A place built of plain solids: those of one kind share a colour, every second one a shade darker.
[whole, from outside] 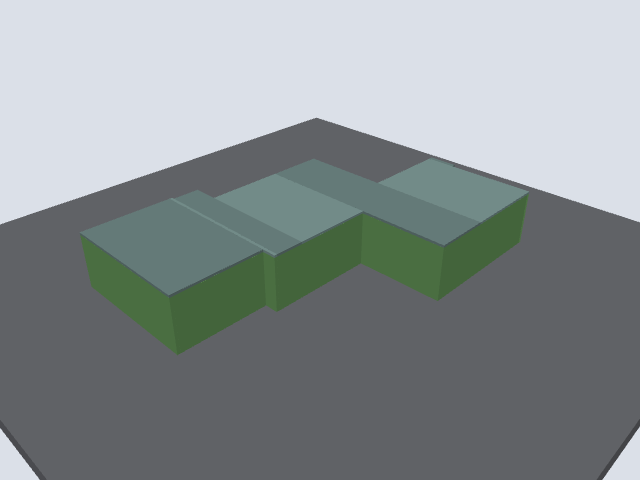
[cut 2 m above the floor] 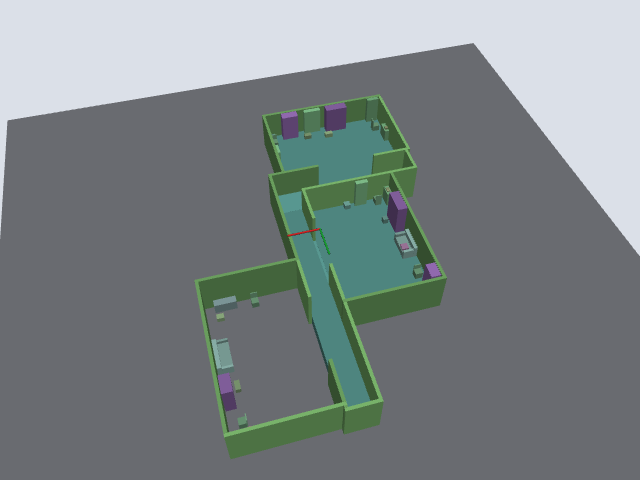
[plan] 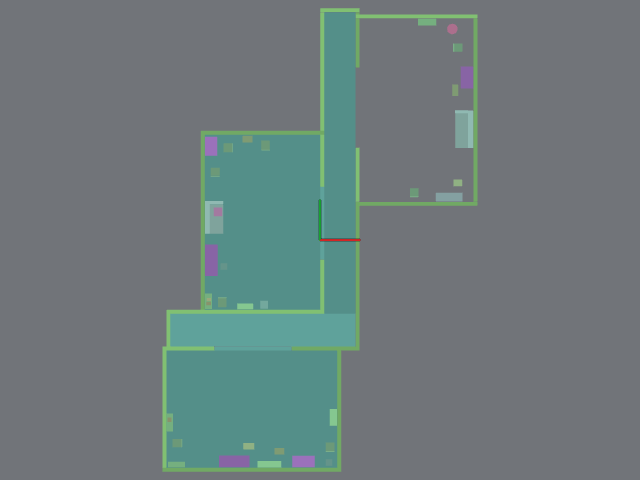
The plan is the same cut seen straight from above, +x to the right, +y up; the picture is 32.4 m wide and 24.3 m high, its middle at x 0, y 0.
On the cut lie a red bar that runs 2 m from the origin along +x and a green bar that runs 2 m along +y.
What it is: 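A storey of a split-level house; a hall and three lower rooms open beside it; the rooms' floors lie 0.80 m, 0.198 m and not at all below the hall's; a bare drop, one riser, a flush line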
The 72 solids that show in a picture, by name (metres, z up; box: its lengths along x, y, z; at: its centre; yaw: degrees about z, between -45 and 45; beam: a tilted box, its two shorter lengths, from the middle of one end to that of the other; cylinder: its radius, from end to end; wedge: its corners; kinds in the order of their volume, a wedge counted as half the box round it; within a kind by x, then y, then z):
{
 "floor_1": {"box": [8.65, 5.94, 0.85], "at": [-3.45, -8.56, 0.38]},
 "floor_2": {"box": [3.91, 0.2, 0.85], "at": [-3.39, -5.5, 0.38]},
 "floor_3": {"box": [5.85, 8.86, 0.66], "at": [-2.91, 0.9, 0.28]},
 "floor_4": {"box": [9.38, 1.66, 0.85], "at": [-2.89, -4.56, 0.38]},
 "floor_5": {"box": [0.2, 3.69, 0.66], "at": [0.11, 0.85, 0.28]},
 "floor_6": {"box": [1.59, 15.27, 0.85], "at": [1.01, 3.9, 0.38]},
 "wall_1": {"box": [0.2, 5.94, 3.68], "at": [-7.87, -8.56, 1.79]},
 "wall_2": {"box": [0.2, 1.66, 3.68], "at": [-7.68, -4.56, 1.79]},
 "wall_3": {"box": [2.63, 0.2, 3.68], "at": [-6.66, -5.5, 1.79]},
 "wall_4": {"box": [0.2, 8.86, 3.68], "at": [-5.94, 0.9, 1.79]},
 "wall_5": {"box": [7.99, 0.2, 3.68], "at": [-3.78, -3.63, 1.79]},
 "wall_6": {"box": [9.05, 0.2, 3.68], "at": [-3.45, -11.63, 1.79]},
 "wall_7": {"box": [6.25, 0.2, 3.68], "at": [-2.91, 5.43, 1.79]},
 "wall_8": {"box": [0.2, 2.54, 3.68], "at": [0.11, -2.26, 1.79]},
 "wall_9": {"box": [0.2, 2.63, 3.68], "at": [0.11, 4.01, 1.79]},
 "wall_10": {"box": [0.2, 6.0, 3.68], "at": [0.11, 8.53, 1.79]},
 "wall_11": {"box": [3.44, 0.2, 3.68], "at": [0.28, -5.5, 1.79]},
 "wall_12": {"box": [0.2, 5.94, 3.68], "at": [0.98, -8.56, 1.79]},
 "wall_13": {"box": [1.99, 0.2, 3.68], "at": [1.01, 11.63, 1.79]},
 "wall_14": {"box": [0.2, 7.13, 3.68], "at": [1.9, -1.83, 1.79]},
 "wall_15": {"box": [0.2, 2.74, 3.68], "at": [1.9, 3.3, 1.79]},
 "wall_16": {"box": [0.2, 2.48, 3.68], "at": [1.9, 9.98, 1.79]},
 "wall_17": {"box": [6.17, 0.2, 3.68], "at": [4.89, 1.83, 1.79]},
 "wall_18": {"box": [6.17, 0.2, 3.68], "at": [4.89, 11.32, 1.79]},
 "wall_19": {"box": [0.2, 9.29, 3.68], "at": [7.87, 6.57, 1.79]},
 "roof_1": {"box": [9.05, 6.14, 0.16], "at": [-3.45, -8.66, 3.71]},
 "roof_2": {"box": [9.98, 0.2, 0.16], "at": [-2.98, -5.5, 3.71]},
 "roof_3": {"box": [9.78, 1.86, 0.16], "at": [-2.89, -4.46, 3.71]},
 "roof_4": {"box": [8.04, 5.26, 0.16], "at": [-2.02, -0.9, 3.71]},
 "roof_5": {"box": [14.01, 3.8, 0.16], "at": [0.97, 3.63, 3.71]},
 "roof_6": {"box": [1.99, 0.32, 0.16], "at": [1.01, 11.58, 3.71]},
 "roof_7": {"box": [7.96, 5.89, 0.16], "at": [3.99, 8.47, 3.71]},
 "wardrobe_1": {"box": [0.61, 0.96, 2.18], "at": [-5.51, 4.75, 1.7]},
 "wardrobe_2": {"box": [0.64, 1.6, 2.19], "at": [-5.5, -1.03, 1.7]},
 "wardrobe_3": {"box": [1.54, 0.6, 2.11], "at": [-4.34, -11.21, 1.86]},
 "wardrobe_4": {"box": [1.15, 0.59, 2.04], "at": [-0.84, -11.22, 1.82]},
 "wardrobe_5": {"box": [0.62, 1.11, 2.11], "at": [7.44, 8.23, 1.0]},
 "case_1": {"box": [0.31, 0.92, 0.9], "at": [-7.6, -9.24, 1.25]},
 "case_2": {"box": [0.86, 0.29, 2.02], "at": [-7.26, -11.37, 1.82]},
 "case_3": {"box": [0.35, 0.79, 1.05], "at": [-5.64, -3.1, 1.13]},
 "case_4": {"box": [0.81, 0.3, 2.09], "at": [-3.79, -3.36, 1.65]},
 "case_5": {"box": [1.21, 0.32, 1.96], "at": [-2.56, -11.35, 1.78]},
 "case_6": {"box": [0.36, 0.85, 1.01], "at": [0.68, -8.98, 1.31]},
 "case_7": {"box": [0.93, 0.34, 2.03], "at": [5.43, 11.03, 0.96]},
 "sofa_1": {"box": [0.23, 1.67, 0.82], "at": [-5.7, 1.14, 1.01]},
 "sofa_2": {"box": [0.68, 0.17, 0.66], "at": [-5.24, 0.4, 0.94]},
 "sofa_3": {"box": [0.68, 1.32, 0.43], "at": [-5.24, 1.14, 0.82]},
 "sofa_4": {"box": [0.68, 0.17, 0.66], "at": [-5.24, 1.89, 0.94]},
 "sofa_5": {"box": [0.65, 0.14, 0.68], "at": [7.17, 4.73, 0.29]},
 "sofa_6": {"box": [0.65, 1.62, 0.46], "at": [7.17, 5.61, 0.18]},
 "sofa_7": {"box": [0.65, 0.14, 0.68], "at": [7.17, 6.49, 0.29]},
 "sofa_8": {"box": [0.26, 1.91, 0.84], "at": [7.62, 5.61, 0.37]},
 "chair_1": {"box": [0.46, 0.43, 0.44], "at": [-7.24, -10.28, 1.02]},
 "chair_2": {"box": [0.46, 0.41, 0.47], "at": [-5.31, 3.45, 0.84]},
 "chair_3": {"box": [0.43, 0.45, 0.42], "at": [-4.95, -3.17, 0.82]},
 "chair_4": {"box": [0.43, 0.05, 0.9], "at": [-4.95, -2.92, 1.05]},
 "chair_5": {"box": [0.44, 0.45, 0.46], "at": [-4.67, 4.67, 0.83]},
 "chair_6": {"box": [0.43, 0.47, 0.46], "at": [-2.76, 4.8, 0.84]},
 "chair_7": {"box": [0.45, 0.43, 0.44], "at": [0.51, -10.47, 1.02]},
 "chair_8": {"box": [0.43, 0.41, 0.5], "at": [4.77, 2.42, 0.2]},
 "chair_9": {"box": [0.42, 0.42, 0.51], "at": [7.01, 9.74, 0.2]},
 "sideboard_1": {"box": [1.36, 0.44, 0.78], "at": [6.53, 2.17, 0.34]},
 "toybox_1": {"box": [0.51, 0.34, 0.28], "at": [-3.67, 5.11, 0.74]},
 "toybox_2": {"box": [0.55, 0.32, 0.35], "at": [-3.6, -10.44, 0.98]},
 "toybox_3": {"box": [0.5, 0.32, 0.31], "at": [-2.06, -10.69, 0.96]},
 "toybox_4": {"box": [0.31, 0.59, 0.39], "at": [6.85, 7.58, 0.14]},
 "toybox_5": {"box": [0.45, 0.35, 0.39], "at": [6.98, 2.89, 0.14]},
 "bush_1": {"cylinder": 0.26, "from": [6.7, 10.68, 0.4], "to": [6.7, 10.68, 1.08]},
 "basket_1": {"box": [0.34, 0.34, 0.38], "at": [-4.87, -1.34, 0.8]},
 "basket_2": {"box": [0.4, 0.4, 0.37], "at": [-2.83, -3.28, 0.79]},
 "basket_3": {"box": [0.33, 0.33, 0.31], "at": [0.46, -11.26, 0.96]},
 "cushion_1": {"box": [0.44, 0.44, 0.15], "at": [-5.16, 1.43, 1.11]}
}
